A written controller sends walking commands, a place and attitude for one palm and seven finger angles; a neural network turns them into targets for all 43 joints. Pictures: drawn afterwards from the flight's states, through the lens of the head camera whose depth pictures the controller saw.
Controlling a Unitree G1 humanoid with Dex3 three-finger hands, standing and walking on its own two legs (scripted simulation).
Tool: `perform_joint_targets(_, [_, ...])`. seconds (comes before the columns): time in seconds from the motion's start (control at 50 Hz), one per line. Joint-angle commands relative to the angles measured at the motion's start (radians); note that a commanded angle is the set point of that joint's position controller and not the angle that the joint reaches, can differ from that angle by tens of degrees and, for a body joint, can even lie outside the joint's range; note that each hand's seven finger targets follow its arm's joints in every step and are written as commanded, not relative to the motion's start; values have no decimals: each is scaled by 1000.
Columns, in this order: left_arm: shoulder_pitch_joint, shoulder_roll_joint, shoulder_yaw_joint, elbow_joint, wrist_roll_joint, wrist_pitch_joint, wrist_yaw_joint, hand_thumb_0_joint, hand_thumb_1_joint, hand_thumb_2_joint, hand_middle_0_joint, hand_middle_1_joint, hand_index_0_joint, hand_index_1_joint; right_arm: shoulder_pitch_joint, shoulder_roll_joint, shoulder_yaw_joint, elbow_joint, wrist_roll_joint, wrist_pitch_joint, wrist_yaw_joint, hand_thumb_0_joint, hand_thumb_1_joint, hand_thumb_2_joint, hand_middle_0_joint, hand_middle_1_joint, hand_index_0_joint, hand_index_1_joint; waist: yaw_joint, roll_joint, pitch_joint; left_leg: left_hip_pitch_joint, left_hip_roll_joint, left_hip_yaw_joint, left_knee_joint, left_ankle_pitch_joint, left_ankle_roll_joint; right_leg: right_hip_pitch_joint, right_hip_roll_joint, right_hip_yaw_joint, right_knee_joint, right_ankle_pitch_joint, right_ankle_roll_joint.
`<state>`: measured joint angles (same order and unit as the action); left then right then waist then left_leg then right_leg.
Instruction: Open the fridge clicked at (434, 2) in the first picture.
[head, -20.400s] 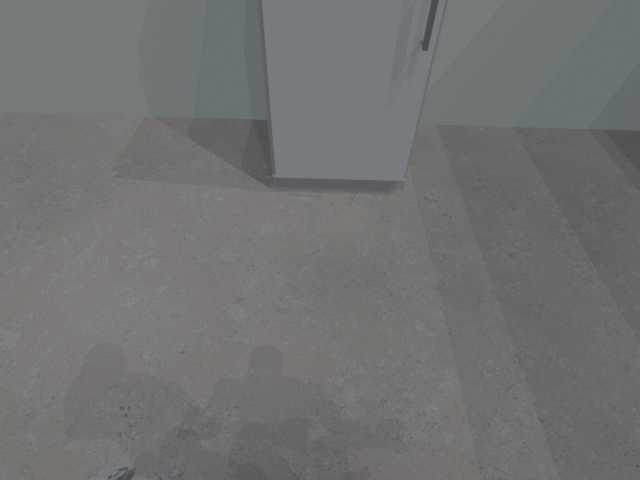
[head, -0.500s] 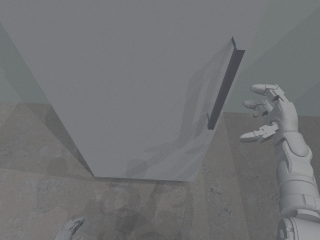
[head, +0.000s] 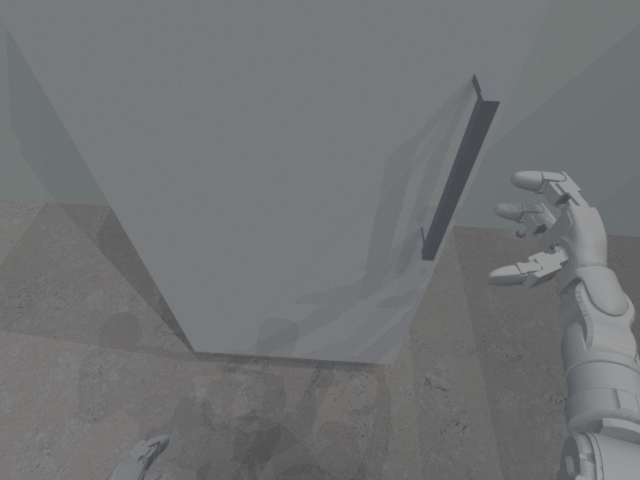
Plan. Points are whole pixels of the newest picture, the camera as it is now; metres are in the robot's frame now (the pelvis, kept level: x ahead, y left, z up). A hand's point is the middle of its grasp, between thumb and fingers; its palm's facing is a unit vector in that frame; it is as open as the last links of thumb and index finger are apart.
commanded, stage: move the hooked fingers beside the handle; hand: right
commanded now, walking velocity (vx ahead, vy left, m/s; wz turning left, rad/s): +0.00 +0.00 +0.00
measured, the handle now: (449, 182) +0.50 -0.12 +0.10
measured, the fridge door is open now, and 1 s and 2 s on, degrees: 0 0 0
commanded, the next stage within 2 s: feel for the door with the fingertips in 0.12 s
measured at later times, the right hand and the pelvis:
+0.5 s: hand (497, 229) +0.42 -0.17 +0.11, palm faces -0.07 +1.00 +0.02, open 14.0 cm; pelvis +0.01 -0.01 +0.00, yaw +0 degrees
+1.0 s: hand (490, 220) +0.43 -0.16 +0.11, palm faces -0.04 +1.00 -0.01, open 14.0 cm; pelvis +0.00 +0.00 +0.00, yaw -1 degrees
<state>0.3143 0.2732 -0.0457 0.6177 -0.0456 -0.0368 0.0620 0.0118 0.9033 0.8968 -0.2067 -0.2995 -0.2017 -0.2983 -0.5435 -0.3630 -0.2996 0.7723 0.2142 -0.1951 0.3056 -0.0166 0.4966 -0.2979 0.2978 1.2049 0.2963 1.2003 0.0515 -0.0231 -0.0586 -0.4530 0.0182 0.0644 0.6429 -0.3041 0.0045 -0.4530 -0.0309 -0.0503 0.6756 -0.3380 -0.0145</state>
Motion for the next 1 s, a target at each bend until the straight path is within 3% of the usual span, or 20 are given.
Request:
perform_joint_targets(0.0, [-4,146,58,-118,-6,-42,18,0,900,900,-200,-300,-200,-300,-410,-257,-52,-195,25,-66,26,0,500,-300,300,1200,300,1200,0,5,-268,143,-29,-46,-63,262,17,77,32,43,-80,189,-20])
perform_joint_targets(0.1, [11,149,64,-113,-5,-49,20,0,900,900,-200,-300,-200,-300,-465,-239,-28,-223,33,-84,41,0,500,-300,300,1200,300,1200,9,-29,-330,115,-35,-37,-53,262,24,133,29,60,-66,222,-16])
perform_joint_targets(0.18, [22,155,64,-106,-3,-45,18,0,900,900,-200,-300,-200,-300,-423,-262,-53,-174,35,-73,41,0,500,-300,300,1200,300,1200,2,14,-307,121,-35,-31,-51,268,22,106,27,59,-63,230,-16])
perform_joint_targets(0.22, [13,148,62,-113,-3,-47,13,0,900,900,-200,-300,-200,-300,-453,-218,-14,-194,31,-69,40,0,500,-300,300,1200,300,1200,9,-33,-304,99,-34,-30,-47,262,22,115,30,59,-66,224,-14])
perform_joint_targets(0.26, [18,150,67,-114,-2,-46,12,0,900,900,-200,-300,-200,-300,-424,-234,-36,-205,28,-67,30,0,500,-300,300,1200,300,1200,-4,-31,-321,102,-37,-28,-44,271,25,128,28,62,-62,245,-11])
perform_joint_targets(0.32, [16,140,69,-118,-2,-51,3,0,900,900,-200,-300,-200,-300,-444,-150,33,-268,28,-71,10,0,500,-300,300,1200,300,1200,8,-48,-340,77,-42,-16,-38,280,26,179,20,73,-58,292,-4])
perform_joint_targets(0.38, [21,145,70,-107,0,-53,0,0,900,900,-200,-300,-200,-300,-432,-146,28,-243,22,-60,-25,0,500,-300,300,1200,300,1200,11,13,-299,69,-44,-10,-45,247,24,148,18,75,-62,258,-7])
perform_joint_targets(0.44, [14,137,71,-109,3,-54,-8,0,900,900,-200,-300,-200,-300,-432,-143,23,-283,2,-55,-60,0,500,-300,300,1200,300,1200,-2,-37,-332,82,-40,-12,-35,271,26,166,21,75,-66,287,-1])
perform_joint_targets(0.48, [18,134,73,-110,8,-53,-13,0,900,900,-200,-300,-200,-300,-408,-137,28,-311,-9,-60,-82,0,500,-300,300,1200,300,1200,-9,-9,-351,110,-42,-10,-29,304,26,172,18,73,-60,333,-2])
perform_joint_targets(0.52, [5,123,69,-118,6,-57,-21,0,900,900,-200,-300,-200,-300,-375,-88,54,-339,-13,-58,-98,0,500,-300,300,1200,300,1200,-15,-57,-355,104,-42,-9,-26,320,26,197,15,71,-63,368,5])
perform_joint_targets(0.56, [3,122,73,-116,7,-57,-25,0,900,900,-200,-300,-200,-300,-366,-65,63,-347,-11,-54,-111,0,500,-300,300,1200,300,1200,-12,-7,-341,111,-45,-8,-31,323,24,188,13,67,-64,359,3])
perform_joint_targets(0.58, [9,128,75,-110,9,-53,-21,0,900,900,-200,-300,-200,-300,-354,-108,30,-326,-16,-50,-120,0,500,-300,300,1200,300,1200,-11,47,-331,134,-44,-10,-36,332,22,163,12,61,-63,344,-4])
perform_joint_targets(0.66, [-9,121,67,-114,6,-40,-12,0,900,900,-200,-300,-200,-300,-406,-126,24,-317,-32,-42,-126,0,500,-300,300,1200,300,1200,-7,0,-283,137,-39,-22,-49,311,22,132,23,49,-83,280,-7])
perform_joint_targets(0.7, [-7,120,68,-112,10,-39,-9,0,900,900,-200,-300,-200,-300,-416,-155,-2,-333,-30,-55,-126,0,500,-300,300,1200,300,1200,-15,-7,-326,163,-37,-28,-48,324,23,145,25,48,-78,289,-8])
perform_joint_targets(0.78, [-3,120,66,-103,4,-46,-7,0,900,900,-200,-300,-200,-300,-413,-71,74,-280,-14,-59,-94,0,500,-300,300,1200,300,1200,11,16,-294,139,-40,-21,-55,324,24,153,23,50,-73,292,-9])
perform_joint_targets(0.8, [0,125,67,-94,3,-45,-6,0,900,900,-200,-300,-200,-300,-443,-93,57,-259,-11,-58,-91,0,500,-300,300,1200,300,1200,16,46,-284,132,-40,-22,-57,317,20,138,24,52,-75,269,-11])
perform_joint_targets(0.86, [-2,131,63,-88,1,-39,0,0,900,900,-200,-300,-200,-300,-495,-119,47,-197,-15,-48,-79,0,500,-300,300,1200,300,1200,21,14,-248,104,-35,-26,-66,255,21,107,32,53,-80,199,-11])
perform_joint_targets(0.88, [9,133,66,-85,3,-37,1,0,900,900,-200,-300,-200,-300,-511,-119,51,-182,-17,-50,-79,0,500,-300,300,1200,300,1200,25,46,-261,110,-35,-28,-67,247,20,105,31,52,-74,195,-16])
perform_joint_targets(0.94, [11,128,65,-78,4,-43,1,0,900,900,-200,-300,-200,-300,-586,-100,75,-194,-21,-76,-79,0,500,-300,300,1200,300,1200,30,-31,-313,85,-35,-28,-53,260,25,148,33,60,-63,224,-10])
perform_joint_targets(0.98, [28,133,68,-68,6,-45,-1,0,900,900,-200,-300,-200,-300,-604,-108,69,-145,-22,-90,-85,0,500,-300,300,1200,300,1200,36,28,-304,76,-39,-24,-52,242,23,133,30,68,-58,215,-12])
